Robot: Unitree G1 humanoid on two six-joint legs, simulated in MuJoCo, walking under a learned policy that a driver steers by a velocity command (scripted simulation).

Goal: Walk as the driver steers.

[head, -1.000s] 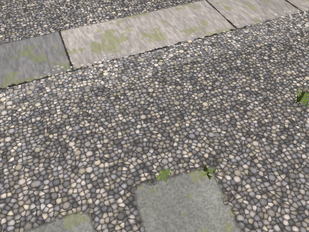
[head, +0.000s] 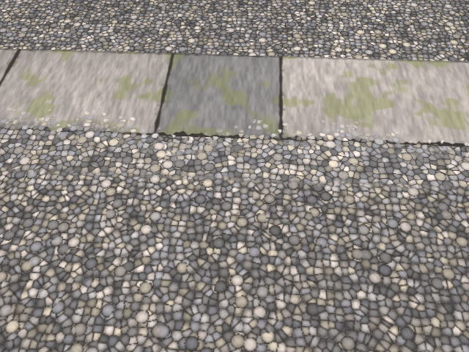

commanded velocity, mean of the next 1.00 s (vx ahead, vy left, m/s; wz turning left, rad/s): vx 0.05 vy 0.00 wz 0.04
